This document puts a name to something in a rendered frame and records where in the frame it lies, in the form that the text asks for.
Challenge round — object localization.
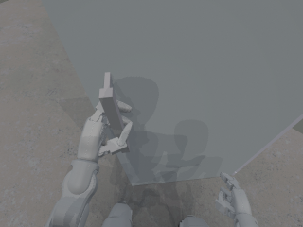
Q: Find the fridge door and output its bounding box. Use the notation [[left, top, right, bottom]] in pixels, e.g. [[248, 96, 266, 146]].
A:
[[41, 0, 303, 186]]

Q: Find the left robot forearm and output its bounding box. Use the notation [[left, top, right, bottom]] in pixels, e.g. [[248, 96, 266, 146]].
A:
[[45, 159, 100, 227]]

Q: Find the right robot forearm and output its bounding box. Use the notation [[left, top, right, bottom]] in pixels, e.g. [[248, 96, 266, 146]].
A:
[[234, 213, 258, 227]]

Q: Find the right robot thigh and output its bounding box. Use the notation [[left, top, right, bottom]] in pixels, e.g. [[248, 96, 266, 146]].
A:
[[179, 217, 209, 227]]

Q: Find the handle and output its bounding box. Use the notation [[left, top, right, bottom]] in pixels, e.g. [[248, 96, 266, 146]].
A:
[[98, 72, 130, 153]]

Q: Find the robot left hand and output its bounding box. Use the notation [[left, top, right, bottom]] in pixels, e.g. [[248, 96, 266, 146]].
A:
[[77, 100, 133, 163]]

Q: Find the robot thigh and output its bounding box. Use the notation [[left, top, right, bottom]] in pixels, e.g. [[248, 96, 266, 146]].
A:
[[179, 217, 209, 227], [101, 203, 133, 227]]

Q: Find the robot right hand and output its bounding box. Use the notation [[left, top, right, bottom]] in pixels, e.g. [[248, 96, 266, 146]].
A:
[[215, 172, 252, 220]]

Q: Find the left robot thigh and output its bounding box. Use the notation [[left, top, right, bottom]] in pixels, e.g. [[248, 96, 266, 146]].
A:
[[101, 203, 133, 227]]

